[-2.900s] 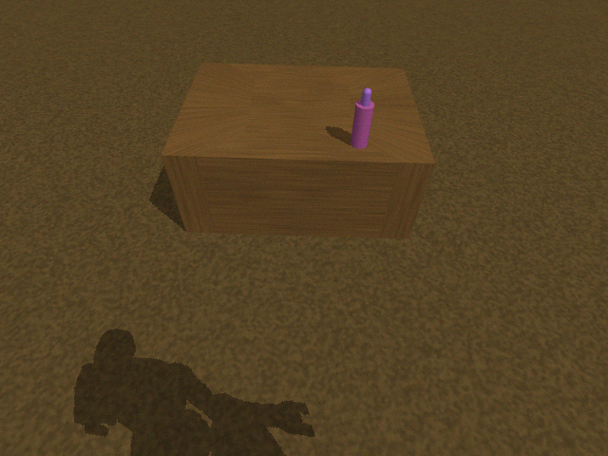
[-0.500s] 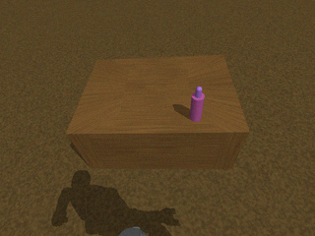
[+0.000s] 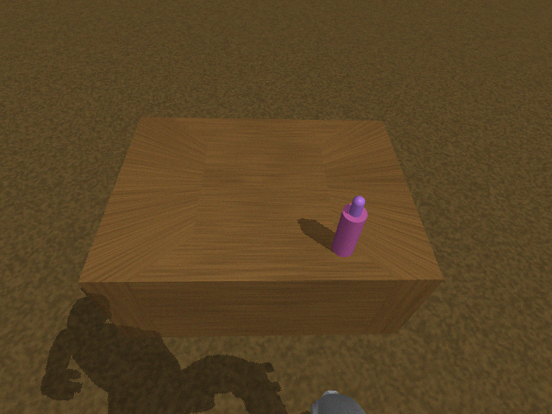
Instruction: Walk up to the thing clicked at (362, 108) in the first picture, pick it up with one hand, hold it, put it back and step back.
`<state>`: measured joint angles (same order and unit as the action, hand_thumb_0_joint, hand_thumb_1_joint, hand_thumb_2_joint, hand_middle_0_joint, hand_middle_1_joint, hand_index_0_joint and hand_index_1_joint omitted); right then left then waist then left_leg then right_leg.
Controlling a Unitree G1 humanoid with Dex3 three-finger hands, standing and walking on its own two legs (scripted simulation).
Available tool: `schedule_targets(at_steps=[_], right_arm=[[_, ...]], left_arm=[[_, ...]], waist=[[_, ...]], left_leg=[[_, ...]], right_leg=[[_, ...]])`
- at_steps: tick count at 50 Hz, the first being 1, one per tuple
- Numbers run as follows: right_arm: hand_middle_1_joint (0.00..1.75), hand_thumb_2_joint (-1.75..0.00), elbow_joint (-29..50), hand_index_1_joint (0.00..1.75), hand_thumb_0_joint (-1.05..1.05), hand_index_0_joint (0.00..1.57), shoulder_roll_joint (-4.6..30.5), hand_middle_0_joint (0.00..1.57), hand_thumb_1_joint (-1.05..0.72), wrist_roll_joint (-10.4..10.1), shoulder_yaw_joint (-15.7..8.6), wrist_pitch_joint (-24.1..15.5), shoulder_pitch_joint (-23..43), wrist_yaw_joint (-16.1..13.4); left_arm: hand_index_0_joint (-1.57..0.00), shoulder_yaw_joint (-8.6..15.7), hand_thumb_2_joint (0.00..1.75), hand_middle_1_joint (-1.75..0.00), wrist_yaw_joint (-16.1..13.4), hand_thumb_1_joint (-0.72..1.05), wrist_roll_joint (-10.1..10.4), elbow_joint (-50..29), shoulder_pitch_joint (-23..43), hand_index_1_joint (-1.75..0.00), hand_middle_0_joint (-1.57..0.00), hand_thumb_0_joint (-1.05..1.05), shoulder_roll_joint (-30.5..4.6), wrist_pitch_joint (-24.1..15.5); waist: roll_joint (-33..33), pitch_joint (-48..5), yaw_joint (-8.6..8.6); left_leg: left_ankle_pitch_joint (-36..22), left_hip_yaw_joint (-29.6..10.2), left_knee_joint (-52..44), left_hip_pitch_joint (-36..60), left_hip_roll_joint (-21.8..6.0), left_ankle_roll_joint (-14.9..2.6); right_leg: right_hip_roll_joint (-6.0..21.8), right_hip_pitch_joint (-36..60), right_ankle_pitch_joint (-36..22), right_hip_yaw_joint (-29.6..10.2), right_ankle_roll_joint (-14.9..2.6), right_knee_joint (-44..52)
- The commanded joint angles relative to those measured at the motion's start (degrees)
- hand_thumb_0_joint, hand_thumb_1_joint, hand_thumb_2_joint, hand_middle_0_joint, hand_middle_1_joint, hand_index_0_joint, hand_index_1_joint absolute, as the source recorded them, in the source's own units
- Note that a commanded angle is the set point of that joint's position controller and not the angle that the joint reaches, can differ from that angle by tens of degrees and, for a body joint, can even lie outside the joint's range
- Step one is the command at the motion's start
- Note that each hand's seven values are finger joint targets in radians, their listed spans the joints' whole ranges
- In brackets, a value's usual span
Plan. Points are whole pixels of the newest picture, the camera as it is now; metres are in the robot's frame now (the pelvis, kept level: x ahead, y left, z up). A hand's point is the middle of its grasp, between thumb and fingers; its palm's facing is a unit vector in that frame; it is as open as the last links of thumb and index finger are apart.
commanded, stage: walk up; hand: right
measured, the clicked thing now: (350, 225) +0.60 -0.22 -0.24
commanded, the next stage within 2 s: stand in 1.78 s
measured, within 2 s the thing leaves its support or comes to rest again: neither
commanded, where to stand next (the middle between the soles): +0.19 +0.01 m, yaw -1 degrees
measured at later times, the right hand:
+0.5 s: hand out of the picture +0.15 -0.25 -0.16, palm faces -0.01 +0.93 -0.38, open 7.4 cm
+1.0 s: hand (403, 348) +0.25 -0.23 -0.14, palm faces -0.02 +0.94 -0.34, open 7.4 cm
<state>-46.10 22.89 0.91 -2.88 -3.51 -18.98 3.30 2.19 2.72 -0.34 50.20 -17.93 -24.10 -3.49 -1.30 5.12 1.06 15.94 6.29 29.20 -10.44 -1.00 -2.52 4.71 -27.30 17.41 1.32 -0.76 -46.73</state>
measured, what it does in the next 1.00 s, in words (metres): walks ahead: right foot, then left foot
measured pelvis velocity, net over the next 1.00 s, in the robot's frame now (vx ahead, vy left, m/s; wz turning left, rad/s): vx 0.12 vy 0.02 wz -0.01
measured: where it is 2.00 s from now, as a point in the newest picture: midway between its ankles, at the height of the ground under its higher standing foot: outside the picture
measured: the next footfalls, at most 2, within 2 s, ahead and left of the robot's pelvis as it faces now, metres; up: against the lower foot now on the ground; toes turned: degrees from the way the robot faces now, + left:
right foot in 0.12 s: +0.18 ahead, -0.13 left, +0.00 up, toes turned -1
left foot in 0.42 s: +0.19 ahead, +0.15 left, +0.00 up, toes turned +1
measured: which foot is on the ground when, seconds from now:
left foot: down 0.00-0.14, up 0.16-0.40, down 0.42-1.00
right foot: up 0.00-0.10, down 0.12-1.00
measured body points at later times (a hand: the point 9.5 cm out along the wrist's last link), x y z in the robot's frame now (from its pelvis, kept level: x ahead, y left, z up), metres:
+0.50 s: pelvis +0.09 +0.02 -0.02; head +0.11 +0.03 +0.43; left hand +0.18 +0.34 -0.14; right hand +0.15 -0.29 -0.14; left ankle +0.15 +0.15 -0.74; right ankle +0.13 -0.13 -0.73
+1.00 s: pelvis +0.12 +0.02 +0.01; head +0.13 +0.02 +0.46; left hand +0.19 +0.32 -0.13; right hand +0.25 -0.28 -0.11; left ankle +0.15 +0.15 -0.74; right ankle +0.14 -0.13 -0.74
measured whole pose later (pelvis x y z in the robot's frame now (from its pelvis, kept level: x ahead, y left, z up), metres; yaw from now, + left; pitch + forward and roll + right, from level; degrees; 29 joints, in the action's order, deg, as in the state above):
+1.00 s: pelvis +0.12 +0.02 +0.01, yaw -1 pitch -3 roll +0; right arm -63.7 20.5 -0.3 -0.1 -0.9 -0.4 0.5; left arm -0.2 0.8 0.4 66.3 -5.4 -20.1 -0.7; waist 0.6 3.8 -1.5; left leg 11.1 1.4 23.9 -10.0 -2.6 1.4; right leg 2.5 -8.7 11.2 0.1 2.4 -22.6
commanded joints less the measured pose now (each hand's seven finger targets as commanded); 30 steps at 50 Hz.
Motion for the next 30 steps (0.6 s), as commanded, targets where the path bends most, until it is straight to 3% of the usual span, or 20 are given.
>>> schedule_targets(at_steps=[1, 3, 4, 5, 6, 7, 8, 10, 11, 13, 16, 18, 19, 20, 21, 22, 23, 25, 27, 30], right_arm=[[0.30, -0.90, 4.89, 0.30, 0.00, 0.20, 14.99, 0.20, -0.90, -0.18, -4.60, -0.74, 0.70, -0.80], [0.30, -0.90, 5.07, 0.30, 0.00, 0.20, 14.13, 0.20, -0.90, -0.45, -4.13, -0.01, 1.56, -1.08], [0.30, -0.90, 5.39, 0.30, 0.00, 0.20, 13.08, 0.20, -0.90, -0.70, -3.60, 0.29, 1.86, -1.25], [0.30, -0.90, 5.35, 0.30, 0.00, 0.20, 9.97, 0.20, -0.90, -1.21, -2.50, 0.22, 0.38, -1.44], [0.30, -0.90, 6.15, 0.30, 0.00, 0.20, 7.29, 0.20, -0.90, -1.46, -1.44, 0.07, -1.23, -1.58], [0.30, -0.90, 5.32, 0.30, 0.00, 0.20, 9.06, 0.20, -0.90, -1.05, -1.94, 1.05, -2.44, -1.93], [0.30, -0.90, 4.14, 0.30, 0.00, 0.20, 13.02, 0.20, -0.90, -0.34, -3.26, 1.82, -0.71, -2.61], [0.30, -0.90, 2.29, 0.30, 0.00, 0.20, 12.93, 0.20, -0.90, -1.02, -3.33, 2.12, -0.92, -2.64], [0.30, -0.90, 0.96, 0.30, 0.00, 0.20, 12.50, 0.20, -0.90, -0.88, -3.30, 2.13, -2.50, -2.54], [0.30, -0.90, -0.92, 0.30, 0.00, 0.20, 10.93, 0.20, -0.90, -0.54, -2.94, 2.21, -3.98, -2.05], [0.30, -0.90, -2.65, 0.30, 0.00, 0.20, 9.14, 0.20, -0.90, -0.52, -2.43, 2.11, -1.87, -2.16], [0.30, -0.90, -4.58, 0.30, 0.00, 0.20, 9.11, 0.20, -0.90, -0.57, -2.53, 1.70, -2.33, -2.68], [0.30, -0.90, -5.24, 0.30, 0.00, 0.20, 9.70, 0.20, -0.90, -0.34, -2.70, 1.33, -2.06, -3.09], [0.30, -0.90, -5.33, 0.30, 0.00, 0.20, 10.83, 0.20, -0.90, 0.12, -2.92, 1.04, -1.03, -3.39], [0.30, -0.90, -4.72, 0.30, 0.00, 0.20, 13.45, 0.20, -0.90, 0.56, -3.17, 0.62, 1.01, -3.65], [0.30, -0.90, -3.69, 0.30, 0.00, 0.20, 17.16, 0.20, -0.90, -0.09, -3.27, 0.24, 4.89, -3.68], [0.30, -0.90, -3.63, 0.30, 0.00, 0.20, 17.56, 0.20, -0.90, -0.18, -3.28, 0.54, 8.93, -3.54], [0.30, -0.90, -4.28, 0.30, 0.00, 0.20, 14.56, 0.20, -0.90, -0.19, -1.68, 0.54, 13.01, -3.67], [0.30, -0.90, -5.95, 0.30, 0.00, 0.20, 13.06, 0.20, -0.90, -0.63, -1.06, 0.60, 11.87, -3.49], [0.30, -0.90, -7.88, 0.30, 0.00, 0.20, 11.85, 0.20, -0.90, -0.72, -0.40, 0.70, 11.94, -3.50]], left_arm=[[-0.20, 3.45, 0.90, -0.30, -0.68, 0.90, -0.14, -3.95, -0.32, -0.30, -0.20, 0.00, -9.53, -1.72], [-0.20, 3.46, 0.90, -0.30, -1.35, 0.90, -0.42, -2.96, -2.28, -0.30, -0.20, 0.00, -8.72, -2.14], [-0.20, 3.68, 0.90, -0.30, -1.85, 0.90, -0.52, -2.23, -4.51, -0.30, -0.20, 0.00, -9.01, -2.43], [-0.20, 4.41, 0.90, -0.30, -2.39, 0.90, -0.72, -1.78, -6.58, -0.30, -0.20, 0.00, -11.27, -2.81], [-0.20, 5.93, 0.90, -0.30, -2.97, 0.90, -1.19, -2.14, -9.36, -0.30, -0.20, 0.00, -16.25, -3.23], [-0.20, 6.06, 0.90, -0.30, -2.99, 0.90, -0.25, -3.36, -8.09, -0.30, -0.20, 0.00, -19.21, -2.97], [-0.20, 5.82, 0.90, -0.30, -3.06, 0.90, 0.16, -3.91, -5.67, -0.30, -0.20, 0.00, -19.17, -2.46], [-0.20, 4.87, 0.90, -0.30, -3.35, 0.90, 0.38, -4.67, -2.38, -0.30, -0.20, 0.00, -16.22, -2.04], [-0.20, 4.34, 0.90, -0.30, -3.44, 0.90, 0.15, -4.89, -0.41, -0.30, -0.20, 0.00, -15.45, -1.80], [-0.20, 3.86, 0.90, -0.30, -3.24, 0.90, -0.74, -5.05, 1.39, -0.30, -0.20, 0.00, -14.52, -1.52], [-0.20, 3.36, 0.90, -0.30, -3.11, 0.90, -1.10, -4.78, 3.62, -0.30, -0.20, 0.00, -13.28, -0.62], [-0.20, 3.02, 0.90, -0.30, -2.98, 0.90, -0.39, -4.55, 7.09, -0.30, -0.20, 0.00, -13.10, 0.48], [-0.20, 2.25, 0.90, -0.30, -2.88, 0.90, -0.06, -4.40, 7.37, -0.30, -0.20, 0.00, -11.46, 1.11], [-0.20, 1.49, 0.90, -0.30, -2.80, 0.90, 0.31, -3.91, 7.69, -0.30, -0.20, 0.00, -9.69, 1.62], [-0.20, 0.73, 0.90, -0.30, -2.73, 0.90, 0.62, -3.92, 7.29, -0.30, -0.20, 0.00, -7.43, 2.10], [-0.20, 1.02, 0.90, -0.30, -2.97, 0.90, 0.98, -2.23, 5.76, -0.30, -0.20, 0.00, -8.10, 2.71], [-0.20, 2.12, 0.90, -0.30, -3.21, 0.90, 0.65, 0.35, 5.47, -0.30, -0.20, 0.00, -10.75, 3.04], [-0.20, 1.62, 0.90, -0.30, -2.84, 0.90, 0.69, 2.62, 3.35, -0.30, -0.20, 0.00, -9.12, 2.74], [-0.20, 2.05, 0.90, -0.30, -2.83, 0.90, 0.38, 4.36, 4.47, -0.30, -0.20, 0.00, -10.58, 2.05], [-0.20, 1.00, 0.90, -0.30, -2.45, 0.90, 0.48, 5.18, 8.75, -0.30, -0.20, 0.00, -10.09, 2.03]], waist=[[9.97, -0.81, 0.21], [6.81, -2.92, -1.70], [4.56, -4.77, -3.10], [-0.92, -7.48, -4.55], [-11.68, -10.79, -5.56], [-11.44, -8.49, -4.83], [-6.32, -5.42, -4.39], [-3.63, -2.85, -3.21], [-5.21, -2.62, -1.81], [-9.26, -3.56, -1.13], [-11.38, -4.70, -1.61], [-9.23, -6.09, -0.17], [-7.24, -5.87, 0.24], [-4.07, -5.11, 0.59], [2.99, -4.71, -0.18], [9.33, -4.18, -1.53], [8.01, -1.06, -2.19], [7.78, -1.67, -4.38], [9.25, -4.09, -3.53], [7.86, -5.19, -1.71]], left_leg=[[-6.42, -11.40, -10.43, -3.86, -12.96, -10.24], [-13.01, -9.27, -3.01, -4.42, -11.79, -8.59], [-15.00, -7.35, 2.82, -5.81, -10.22, -6.93], [-14.76, -5.07, 11.29, -7.93, -7.14, -4.27], [-3.41, -1.98, 25.60, -16.52, -2.17, -1.26], [16.05, -4.05, 31.41, -22.17, 2.05, 0.14], [20.47, -8.17, 35.93, -23.24, -0.76, 0.40], [15.67, -10.27, 34.71, -23.23, -2.89, 0.61], [11.95, -9.32, 31.42, -20.54, -3.51, 1.03], [9.42, -6.59, 24.55, -15.80, -2.53, 1.59], [5.94, -4.04, 13.98, -8.19, -1.31, 2.31], [-1.89, -2.30, 7.24, -1.71, 0.04, 2.29], [-3.80, -2.82, 4.71, 1.99, 0.16, 1.89], [-3.48, -6.15, 1.79, 3.07, -1.62, 1.23], [0.09, -17.42, -4.63, 0.95, -9.21, -0.71], [9.05, -29.78, -11.46, -8.94, -17.75, -6.44], [13.12, -29.73, -12.61, -17.40, -18.51, -8.83], [9.68, -19.70, -8.62, -15.30, -12.53, -4.81], [0.61, -15.95, -4.46, -12.91, -9.44, -1.40], [5.68, -14.69, -7.29, -8.79, -7.89, -0.40]], right_leg=[[-1.41, 4.90, -4.55, 2.14, -0.50, 8.78], [-3.77, 11.71, -8.05, 3.38, -0.71, 14.28], [-4.83, 17.37, -10.46, 3.73, -1.11, 17.79], [-3.44, 24.13, -10.73, 0.28, -2.63, 20.85], [9.22, 30.46, -9.06, -18.12, -6.73, 24.55], [20.04, 27.64, -4.22, -34.86, -14.00, 30.22], [21.53, 22.61, -1.57, -35.88, -18.19, 29.10], [16.21, 18.69, -1.77, -25.38, -15.52, 28.46], [12.98, 15.30, -1.58, -19.63, -13.10, 28.10], [8.97, 11.71, -7.67, -12.20, -11.55, 26.07], [7.36, 6.95, -10.67, -8.24, -10.40, 22.95], [6.68, 3.79, -6.27, -7.10, -9.20, 18.81], [6.41, -0.20, -4.11, -7.12, -7.63, 16.48], [4.91, -3.23, 0.66, -6.73, -5.55, 15.11], [1.11, -4.26, 5.26, -4.99, -3.17, 10.35], [-3.52, 2.97, 10.16, -1.23, -1.03, 4.35], [-2.24, 9.63, 11.11, -2.41, -1.05, 0.47], [-1.89, 12.10, 5.13, -2.09, -1.71, 9.32], [-0.70, 15.49, -3.72, -3.82, -1.96, 15.04], [0.35, 13.85, -4.47, -5.59, -2.02, 16.60]])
